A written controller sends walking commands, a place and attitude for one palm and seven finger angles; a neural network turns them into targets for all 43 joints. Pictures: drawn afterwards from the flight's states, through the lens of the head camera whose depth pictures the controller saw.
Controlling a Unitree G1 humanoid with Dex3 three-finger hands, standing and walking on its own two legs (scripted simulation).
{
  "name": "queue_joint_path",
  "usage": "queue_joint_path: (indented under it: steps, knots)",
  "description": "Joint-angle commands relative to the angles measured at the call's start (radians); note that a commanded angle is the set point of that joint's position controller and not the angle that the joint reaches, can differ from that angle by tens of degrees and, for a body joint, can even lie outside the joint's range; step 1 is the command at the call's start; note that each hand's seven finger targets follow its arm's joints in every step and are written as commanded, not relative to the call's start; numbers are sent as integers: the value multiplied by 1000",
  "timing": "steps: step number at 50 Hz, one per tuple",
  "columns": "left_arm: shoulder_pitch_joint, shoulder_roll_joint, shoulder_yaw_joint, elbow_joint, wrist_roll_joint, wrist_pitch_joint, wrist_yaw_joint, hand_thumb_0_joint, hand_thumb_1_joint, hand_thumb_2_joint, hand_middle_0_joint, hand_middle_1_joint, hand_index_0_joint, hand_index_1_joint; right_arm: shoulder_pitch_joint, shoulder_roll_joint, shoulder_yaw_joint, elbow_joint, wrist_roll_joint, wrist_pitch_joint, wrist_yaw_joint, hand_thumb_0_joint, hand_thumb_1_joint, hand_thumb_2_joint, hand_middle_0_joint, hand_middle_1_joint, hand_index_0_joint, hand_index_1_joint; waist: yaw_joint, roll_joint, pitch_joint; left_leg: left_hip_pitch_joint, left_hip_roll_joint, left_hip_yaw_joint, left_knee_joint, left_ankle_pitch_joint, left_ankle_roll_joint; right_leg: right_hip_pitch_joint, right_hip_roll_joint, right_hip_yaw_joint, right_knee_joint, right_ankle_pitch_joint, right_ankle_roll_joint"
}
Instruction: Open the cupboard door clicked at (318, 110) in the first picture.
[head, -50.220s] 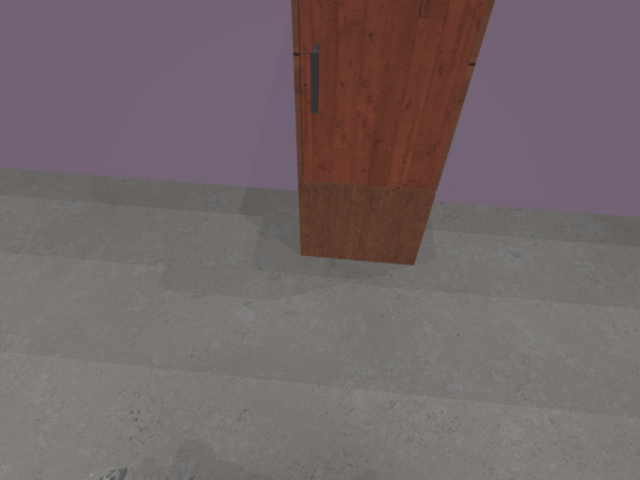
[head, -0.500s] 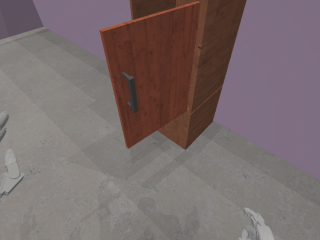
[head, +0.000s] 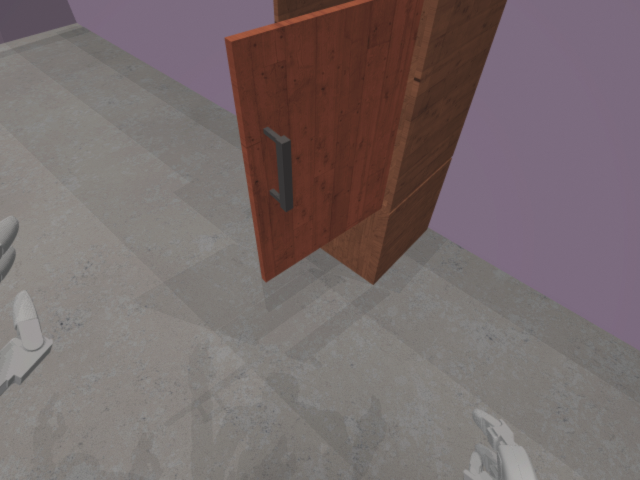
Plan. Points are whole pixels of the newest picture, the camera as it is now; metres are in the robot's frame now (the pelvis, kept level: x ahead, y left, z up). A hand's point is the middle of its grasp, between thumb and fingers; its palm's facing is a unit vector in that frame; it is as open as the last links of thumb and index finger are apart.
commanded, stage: let the arm hang, fingers relaxed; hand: left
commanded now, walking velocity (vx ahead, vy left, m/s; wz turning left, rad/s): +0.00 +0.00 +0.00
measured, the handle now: (278, 171) +0.62 +0.12 +0.01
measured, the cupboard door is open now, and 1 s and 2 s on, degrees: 82 82 82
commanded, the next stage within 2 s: look to check the result in 1.14 s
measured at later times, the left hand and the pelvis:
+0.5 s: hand out of the picture -0.01 +0.19 -0.17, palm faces +0.03 -0.97 -0.23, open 7.2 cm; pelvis -0.01 -0.02 +0.00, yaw +3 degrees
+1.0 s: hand out of the picture +0.10 +0.21 -0.14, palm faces +0.04 -0.94 -0.34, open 7.4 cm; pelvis +0.01 -0.03 +0.01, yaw +3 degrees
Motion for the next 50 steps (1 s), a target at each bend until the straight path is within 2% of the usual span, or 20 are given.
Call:
queue_joint_path:
  steps: [1,2,3,4,6,8,9,11,12,15,18,20,23,25,30,33,35,39,44,50]
  knots:
    - [-16,177,124,-206,-9,-67,20,0,900,900,-200,-300,-200,-300,-86,-127,-52,-159,-2,-54,-19,0,-900,-900,200,300,200,300,3,85,-119,-119,88,-102,-133,48,-10,175,-34,70,-17,107,8]
    - [-113,20,-298,584,55,88,-129,0,900,900,-200,-300,-200,-300,-136,-312,-108,100,6,-71,70,0,-900,-900,200,300,200,300,-51,90,0,-185,103,-147,41,233,12,2,-106,37,95,209,-15]
    - [-109,6,-266,610,41,167,-148,0,900,900,-200,-300,-200,-300,-54,-251,-101,86,10,0,73,0,-900,-900,200,300,200,300,-35,92,-83,-115,113,-127,12,297,-7,-10,-93,67,80,117,-26]
    - [-148,-8,-279,632,43,177,-150,0,900,900,-200,-300,-200,-300,-35,-242,-97,85,1,23,68,0,-900,-900,200,300,200,300,-30,24,-112,-107,131,-154,21,306,15,-15,-73,46,105,60,-32]
    - [-206,11,-285,724,46,184,-149,0,900,900,-200,-300,-200,-300,-51,-251,-83,83,-11,53,65,0,-900,-900,200,300,200,300,-19,-51,-111,-160,148,-208,-19,204,50,23,-59,43,124,-17,-36]
    - [-264,50,-291,851,52,186,-149,0,900,900,-200,-300,-200,-300,-70,-270,-82,113,-20,74,67,0,-900,-900,200,300,200,300,-5,-142,-96,-168,117,-197,-11,115,47,47,-84,74,73,-9,-47]
    - [-296,66,-300,918,52,188,-149,0,900,900,-200,-300,-200,-300,-73,-269,-80,128,-20,86,68,0,-900,-900,200,300,200,300,-8,-127,-86,-155,93,-178,-6,72,36,36,-106,101,42,-23,-61]
    - [-346,75,-323,1044,46,193,-147,0,900,900,-200,-300,-200,-300,-76,-251,-68,172,-25,104,68,0,-900,-900,200,300,200,300,-12,-52,-65,-118,67,-161,-17,23,28,15,-123,136,-4,-55,-72]
    - [-368,78,-332,1101,42,193,-145,0,900,900,-200,-300,-200,-300,-74,-248,-62,193,-25,110,67,0,-900,-900,200,300,200,300,-15,-6,-66,-107,70,-161,-38,15,25,25,-118,137,-16,-74,-70]
    - [-374,66,-348,1246,35,190,-142,0,900,900,-200,-300,-200,-300,-75,-235,-54,251,-22,118,62,0,-900,-900,200,300,200,300,-7,68,-82,-85,85,-164,-81,-16,20,67,-104,126,-45,-106,-57]
    - [-360,47,-353,1354,29,183,-140,0,900,900,-200,-300,-200,-300,-48,-210,-47,311,-19,121,55,0,-900,-900,200,300,200,300,-7,113,-81,-70,83,-153,-104,-43,13,91,-108,131,-84,-117,-58]
    - [-356,38,-347,1405,27,181,-139,0,900,900,-200,-300,-200,-300,-25,-202,-51,341,-20,126,52,0,-900,-900,200,300,200,300,-7,123,-55,-70,87,-152,-111,-58,13,87,-113,126,-113,-134,-61]
    - [-357,35,-351,1466,22,180,-139,0,900,900,-200,-300,-200,-300,8,-197,-52,387,-19,129,48,0,-900,-900,200,300,200,300,-8,100,-39,-62,88,-155,-122,-62,12,87,-114,121,-134,-151,-63]
    - [-363,37,-350,1492,23,180,-138,0,900,900,-200,-300,-200,-300,27,-196,-54,405,-18,130,46,0,-900,-900,200,300,200,300,-10,50,-29,-53,93,-155,-123,-46,14,88,-116,111,-145,-150,-62]
    - [-380,51,-348,1525,21,179,-135,0,900,900,-200,-300,-200,-300,45,-204,-56,434,-17,130,45,0,-900,-900,200,300,200,300,-10,13,-17,-40,98,-152,-132,-11,14,95,-119,100,-153,-144,-60]
    - [-395,67,-347,1531,21,182,-135,0,900,900,-200,-300,-200,-300,38,-212,-57,444,-19,132,46,0,-900,-900,200,300,200,300,-8,0,11,-49,95,-155,-143,-39,15,80,-117,106,-166,-190,-60]
    - [-405,74,-344,1530,22,179,-134,0,900,900,-200,-300,-200,-300,34,-214,-57,448,-20,131,48,0,-900,-900,200,300,200,300,-8,-13,2,-38,91,-150,-138,-15,16,89,-123,107,-170,-181,-60]
    - [-429,87,-340,1523,24,176,-133,0,900,900,-200,-300,-200,-300,7,-229,-59,450,-20,129,51,0,-900,-900,200,300,200,300,-5,-7,7,-26,90,-148,-143,-2,14,86,-124,112,-181,-181,-57]
    - [-460,98,-339,1514,24,168,-132,0,900,900,-200,-300,-200,-300,-27,-241,-58,448,-19,123,52,0,-900,-900,200,300,200,300,-5,-11,-24,-1,102,-150,-153,82,8,132,-126,103,-169,-66,-53]
    - [-494,107,-339,1509,24,165,-132,0,900,900,-200,-300,-200,-300,-62,-257,-54,448,-21,119,52,0,-900,-900,200,300,200,300,-7,21,-34,18,110,-149,-177,119,-1,165,-128,98,-167,15,-47]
